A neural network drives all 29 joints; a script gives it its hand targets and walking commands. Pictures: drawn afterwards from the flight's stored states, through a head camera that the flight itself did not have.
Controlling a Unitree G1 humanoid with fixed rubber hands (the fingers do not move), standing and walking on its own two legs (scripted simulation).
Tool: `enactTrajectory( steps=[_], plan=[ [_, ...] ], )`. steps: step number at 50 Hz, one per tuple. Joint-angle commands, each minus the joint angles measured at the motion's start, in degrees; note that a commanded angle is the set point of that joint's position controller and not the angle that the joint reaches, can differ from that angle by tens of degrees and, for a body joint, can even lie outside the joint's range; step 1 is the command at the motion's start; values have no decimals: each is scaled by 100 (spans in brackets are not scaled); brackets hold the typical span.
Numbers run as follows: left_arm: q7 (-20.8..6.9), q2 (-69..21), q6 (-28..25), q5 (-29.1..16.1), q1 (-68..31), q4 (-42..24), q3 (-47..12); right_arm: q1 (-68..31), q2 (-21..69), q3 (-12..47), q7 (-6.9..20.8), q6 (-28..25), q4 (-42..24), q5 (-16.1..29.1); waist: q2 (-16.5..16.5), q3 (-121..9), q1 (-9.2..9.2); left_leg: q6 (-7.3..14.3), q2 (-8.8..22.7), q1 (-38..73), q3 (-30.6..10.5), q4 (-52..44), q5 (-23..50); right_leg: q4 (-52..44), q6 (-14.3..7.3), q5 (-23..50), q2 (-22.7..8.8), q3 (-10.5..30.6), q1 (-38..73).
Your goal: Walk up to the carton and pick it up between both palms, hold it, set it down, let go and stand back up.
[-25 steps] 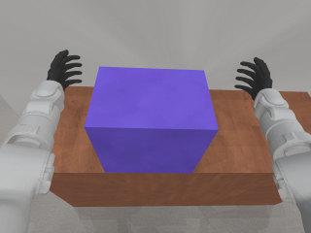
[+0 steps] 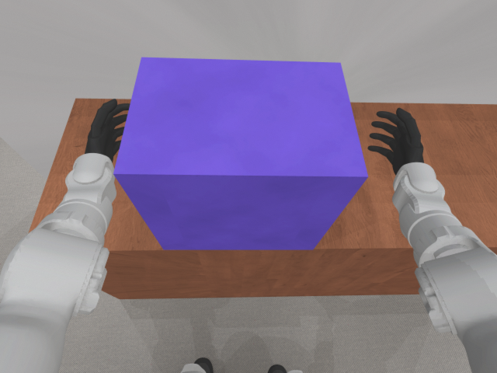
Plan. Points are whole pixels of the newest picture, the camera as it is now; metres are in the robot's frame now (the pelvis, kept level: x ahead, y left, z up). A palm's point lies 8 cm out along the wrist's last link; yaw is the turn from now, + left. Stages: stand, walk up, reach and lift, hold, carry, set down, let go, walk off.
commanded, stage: reach and lift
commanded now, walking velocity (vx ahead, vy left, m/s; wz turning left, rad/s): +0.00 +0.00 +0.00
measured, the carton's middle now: (240, 168) +0.47 +0.03 -0.01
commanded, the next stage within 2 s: none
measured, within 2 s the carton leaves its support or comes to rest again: neither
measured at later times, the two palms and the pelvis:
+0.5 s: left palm (116, 154) +0.47 +0.23 +0.03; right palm (387, 162) +0.47 -0.22 +0.03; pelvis +0.00 +0.01 -0.02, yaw -1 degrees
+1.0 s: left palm (124, 155) +0.47 +0.22 +0.03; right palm (368, 162) +0.47 -0.19 +0.03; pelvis +0.00 +0.01 -0.01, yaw +0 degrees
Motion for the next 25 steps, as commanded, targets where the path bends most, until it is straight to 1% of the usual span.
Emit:
enactTrajectory(
  steps=[1, 4, 6, 8, 10, 14, 17, 21, 25],
  plan=[
    [13, 1140, -339, -106, -2078, -415, -19, -2076, -913, -29, 37, -271, -594, 64, -58, -4062, 48, -93, -304, 2525, 269, 197, 1770, 8, 411, 1706, 110, -249, 1614],
    [20, 1200, -446, -284, -2350, -548, -174, -2229, -889, -99, 29, -302, -783, 13, 15, -4422, 4, -88, -322, 2352, 312, 338, 1592, 170, 425, 1621, 98, -241, 1502],
    [36, 1220, -465, -353, -2465, -711, -228, -2298, -917, -144, 17, -314, -896, -11, 105, -4794, -15, -128, -321, 2429, 334, 469, 1704, 279, 420, 1768, 125, -259, 1461],
    [56, 1192, -430, -318, -2427, -843, -197, -2285, -980, -153, 7, -335, -898, 1, 210, -5111, -8, -206, -298, 2664, 333, 614, 2024, 363, 396, 2047, 184, -298, 1410],
    [54, 1138, -362, -236, -2318, -829, -142, -2239, -1034, -170, -15, -355, -759, 9, 266, -5178, -24, -266, -278, 2847, 310, 724, 2290, 397, 372, 2255, 232, -324, 1339],
    [54, 1025, -264, -85, -2134, -916, -24, -2181, -1113, -246, -56, -417, -724, -16, 290, -5167, -18, -322, -254, 3063, 277, 787, 2549, 368, 353, 2410, 302, -353, 1245],
    [77, 964, -210, -6, -2063, -985, 49, -2170, -1094, -288, -60, -419, -725, -72, 242, -5010, -9, -324, -236, 3167, 240, 757, 2557, 311, 339, 2315, 326, -377, 1178],
    [113, 728, -201, 45, -2059, -1058, 20, -2192, -802, -311, -38, -380, -790, -193, 190, -4705, 13, -290, -211, 3154, 183, 671, 2383, 225, 296, 1925, 291, -390, 1000],
    [158, 545, -233, 123, -2097, -1004, 45, -2226, -532, -378, -31, -336, -711, -355, 165, -4388, 22, -267, -193, 3108, 148, 592, 2172, 163, 249, 1566, 235, -381, 852]
  ],
)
